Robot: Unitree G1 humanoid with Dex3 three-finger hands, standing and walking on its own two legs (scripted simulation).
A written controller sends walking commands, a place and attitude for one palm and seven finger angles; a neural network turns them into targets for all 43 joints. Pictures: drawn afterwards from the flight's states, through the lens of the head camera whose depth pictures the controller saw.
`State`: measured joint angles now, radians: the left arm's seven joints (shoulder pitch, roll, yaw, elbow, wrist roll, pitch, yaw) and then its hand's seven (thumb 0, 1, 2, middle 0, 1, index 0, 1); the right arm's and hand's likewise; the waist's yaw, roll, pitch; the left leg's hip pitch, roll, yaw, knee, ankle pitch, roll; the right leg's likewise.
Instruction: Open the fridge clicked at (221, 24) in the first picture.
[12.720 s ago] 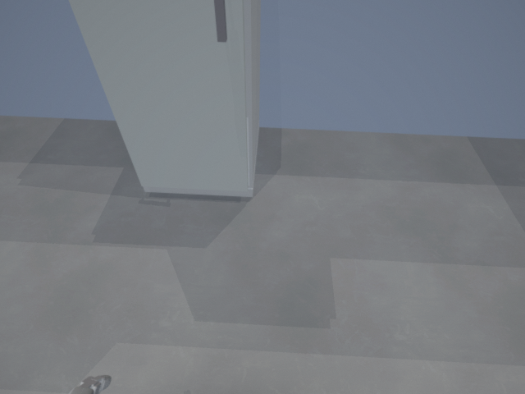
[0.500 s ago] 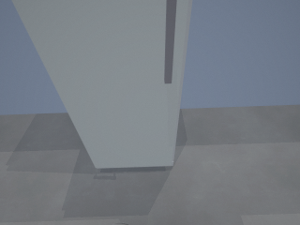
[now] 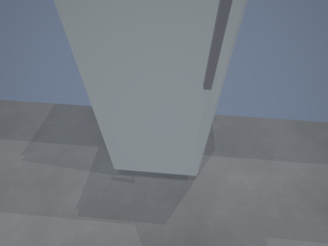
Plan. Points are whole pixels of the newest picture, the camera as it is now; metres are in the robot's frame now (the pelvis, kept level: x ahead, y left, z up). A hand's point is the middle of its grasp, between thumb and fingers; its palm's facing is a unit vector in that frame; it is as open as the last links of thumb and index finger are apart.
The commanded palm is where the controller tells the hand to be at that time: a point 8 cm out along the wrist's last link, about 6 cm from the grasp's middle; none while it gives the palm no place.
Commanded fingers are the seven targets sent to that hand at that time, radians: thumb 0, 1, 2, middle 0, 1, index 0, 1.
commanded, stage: come to a stop and stand still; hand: right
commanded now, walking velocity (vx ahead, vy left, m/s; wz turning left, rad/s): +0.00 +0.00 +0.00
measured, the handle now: (216, 34) +0.62 -0.08 +0.23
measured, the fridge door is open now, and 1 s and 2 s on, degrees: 0 0 0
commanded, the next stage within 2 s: look again from close up in 0.16 s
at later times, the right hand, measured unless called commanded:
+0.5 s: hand out of the picture -0.03 -0.14 -0.18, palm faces +0.05 +0.98 -0.17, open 7.3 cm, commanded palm none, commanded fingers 0.00 -0.90 -0.90 0.20 0.30 0.20 0.30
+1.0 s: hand out of the picture +0.00 -0.17 -0.17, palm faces +0.03 +0.98 -0.21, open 7.3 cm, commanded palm none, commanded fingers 0.00 -0.90 -0.90 0.20 0.30 0.20 0.30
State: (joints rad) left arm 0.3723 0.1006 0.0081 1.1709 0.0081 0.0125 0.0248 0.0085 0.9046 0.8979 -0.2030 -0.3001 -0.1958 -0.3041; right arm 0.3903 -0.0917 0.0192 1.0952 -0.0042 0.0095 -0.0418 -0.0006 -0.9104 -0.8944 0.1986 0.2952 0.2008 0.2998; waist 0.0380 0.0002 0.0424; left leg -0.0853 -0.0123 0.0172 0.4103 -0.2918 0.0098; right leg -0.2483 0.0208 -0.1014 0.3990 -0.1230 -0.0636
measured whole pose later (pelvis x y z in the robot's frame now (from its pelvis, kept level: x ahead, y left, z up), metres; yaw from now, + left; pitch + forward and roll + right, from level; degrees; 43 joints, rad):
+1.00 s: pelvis +0.01 +0.01 +0.00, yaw -1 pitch -2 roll +0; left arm 0.25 0.16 0.00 1.14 0.01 -0.01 0.02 0.01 0.91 0.90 -0.20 -0.30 -0.20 -0.30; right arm 0.32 -0.15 0.01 1.09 -0.01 -0.01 -0.05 0.00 -0.91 -0.89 0.20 0.30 0.20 0.30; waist 0.01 0.00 0.05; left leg -0.05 -0.01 0.03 0.38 -0.29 0.02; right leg -0.22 0.03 -0.09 0.37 -0.12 -0.06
